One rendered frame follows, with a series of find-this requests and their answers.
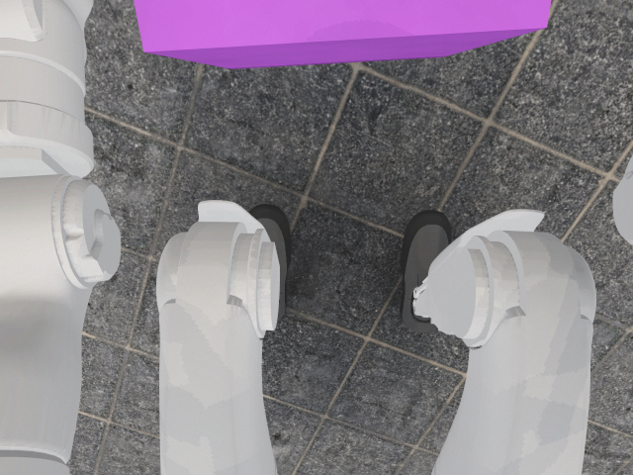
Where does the carton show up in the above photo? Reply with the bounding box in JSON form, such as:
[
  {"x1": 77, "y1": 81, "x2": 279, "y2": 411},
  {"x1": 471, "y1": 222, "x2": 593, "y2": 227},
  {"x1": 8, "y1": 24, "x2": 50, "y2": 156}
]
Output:
[{"x1": 134, "y1": 0, "x2": 551, "y2": 69}]

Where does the right robot shin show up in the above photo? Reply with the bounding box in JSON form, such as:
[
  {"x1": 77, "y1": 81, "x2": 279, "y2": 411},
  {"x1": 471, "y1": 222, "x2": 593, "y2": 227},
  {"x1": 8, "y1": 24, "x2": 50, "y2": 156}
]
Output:
[{"x1": 413, "y1": 209, "x2": 596, "y2": 335}]

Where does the left robot forearm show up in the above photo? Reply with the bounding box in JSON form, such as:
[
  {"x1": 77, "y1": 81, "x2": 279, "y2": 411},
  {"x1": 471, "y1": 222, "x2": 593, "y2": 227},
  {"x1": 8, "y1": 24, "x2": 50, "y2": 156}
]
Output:
[{"x1": 0, "y1": 0, "x2": 94, "y2": 178}]

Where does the robot right upper arm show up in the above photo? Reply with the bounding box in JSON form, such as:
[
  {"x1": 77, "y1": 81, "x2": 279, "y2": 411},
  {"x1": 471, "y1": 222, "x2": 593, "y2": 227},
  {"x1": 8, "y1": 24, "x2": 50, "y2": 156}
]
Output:
[{"x1": 612, "y1": 155, "x2": 633, "y2": 245}]

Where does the robot left upper arm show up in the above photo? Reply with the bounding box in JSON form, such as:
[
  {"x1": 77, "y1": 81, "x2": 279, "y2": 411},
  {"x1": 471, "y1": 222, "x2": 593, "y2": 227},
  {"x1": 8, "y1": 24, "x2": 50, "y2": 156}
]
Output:
[{"x1": 0, "y1": 174, "x2": 121, "y2": 475}]

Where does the robot left thigh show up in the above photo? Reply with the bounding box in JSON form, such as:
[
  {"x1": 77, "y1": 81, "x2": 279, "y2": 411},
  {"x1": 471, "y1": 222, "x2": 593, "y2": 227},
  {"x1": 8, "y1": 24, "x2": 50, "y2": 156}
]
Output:
[{"x1": 159, "y1": 222, "x2": 280, "y2": 475}]

